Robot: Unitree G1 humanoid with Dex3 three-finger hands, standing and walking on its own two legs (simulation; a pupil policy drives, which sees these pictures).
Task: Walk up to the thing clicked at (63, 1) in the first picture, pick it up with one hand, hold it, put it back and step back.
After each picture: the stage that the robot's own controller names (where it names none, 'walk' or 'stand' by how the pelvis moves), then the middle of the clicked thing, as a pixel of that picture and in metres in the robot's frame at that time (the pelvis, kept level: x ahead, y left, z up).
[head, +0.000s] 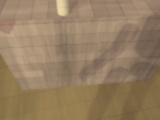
stand; (62, 3) +0.83 +0.10 +0.03
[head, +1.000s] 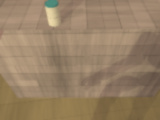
walk; (53, 13) +0.73 +0.16 +0.05
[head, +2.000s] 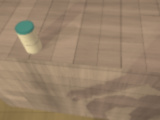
rise first; (29, 37) +0.49 +0.22 +0.05
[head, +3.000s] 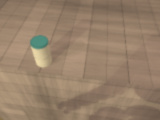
stand; (41, 51) +0.47 +0.16 +0.03
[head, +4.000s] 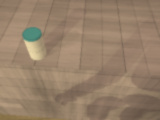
stand; (35, 44) +0.48 +0.18 +0.04
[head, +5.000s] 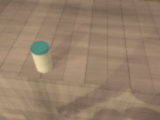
stand; (42, 57) +0.45 +0.16 +0.03
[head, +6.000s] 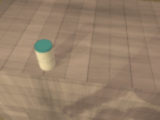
stand; (45, 55) +0.46 +0.15 +0.03
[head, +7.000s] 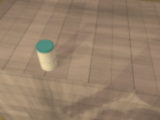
stand; (47, 55) +0.46 +0.14 +0.03
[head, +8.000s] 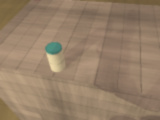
rise first; (55, 57) +0.47 +0.15 +0.03
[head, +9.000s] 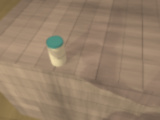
go down; (56, 51) +0.47 +0.14 +0.03
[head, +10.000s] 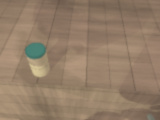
go down; (38, 60) +0.43 +0.13 +0.04
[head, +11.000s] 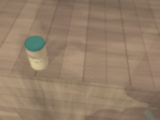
approach; (37, 53) +0.45 +0.14 +0.04
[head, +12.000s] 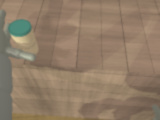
close; (24, 39) +0.47 +0.16 +0.08
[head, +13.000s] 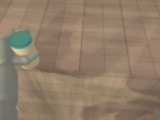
lift; (25, 50) +0.43 +0.16 +0.08
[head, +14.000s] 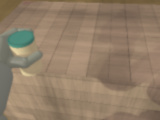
lift; (27, 54) +0.34 +0.16 +0.20
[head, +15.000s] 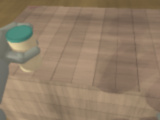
hold; (26, 49) +0.34 +0.16 +0.22
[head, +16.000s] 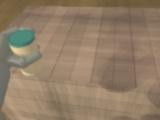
hold; (27, 53) +0.33 +0.16 +0.21
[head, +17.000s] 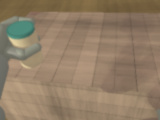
crouch; (27, 45) +0.33 +0.15 +0.25
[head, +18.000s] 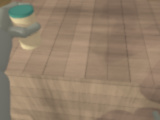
crouch; (26, 27) +0.43 +0.15 +0.22
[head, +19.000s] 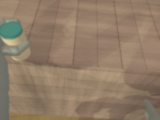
lower; (16, 42) +0.46 +0.17 +0.07
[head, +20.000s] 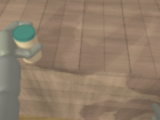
lower; (28, 44) +0.45 +0.15 +0.08
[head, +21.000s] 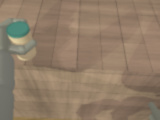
lower; (22, 41) +0.46 +0.16 +0.08
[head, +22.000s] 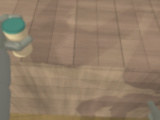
lower; (18, 38) +0.47 +0.16 +0.08
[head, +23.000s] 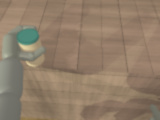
loosen; (31, 48) +0.44 +0.14 +0.07
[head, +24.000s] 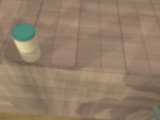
withdraw; (27, 44) +0.45 +0.14 +0.07
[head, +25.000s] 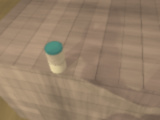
sink last; (56, 57) +0.44 +0.13 +0.05
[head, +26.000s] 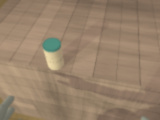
stand; (54, 54) +0.44 +0.13 +0.04
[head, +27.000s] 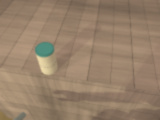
stand; (47, 59) +0.43 +0.14 +0.03
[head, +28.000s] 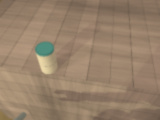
stand; (47, 58) +0.43 +0.14 +0.03
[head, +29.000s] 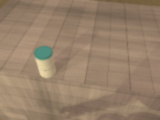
walk; (45, 62) +0.43 +0.14 +0.03
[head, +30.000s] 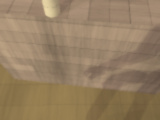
walk; (50, 1) +0.65 +0.13 +0.06
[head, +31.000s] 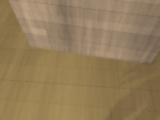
walk; out of the picture +1.05 +0.09 +0.05
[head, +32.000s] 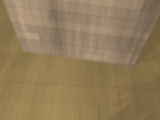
stand; out of the picture +1.17 +0.16 +0.05
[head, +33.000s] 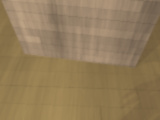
stand; out of the picture +1.16 +0.16 +0.03
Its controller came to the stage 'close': yes
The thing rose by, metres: 0.21
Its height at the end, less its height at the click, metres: +0.00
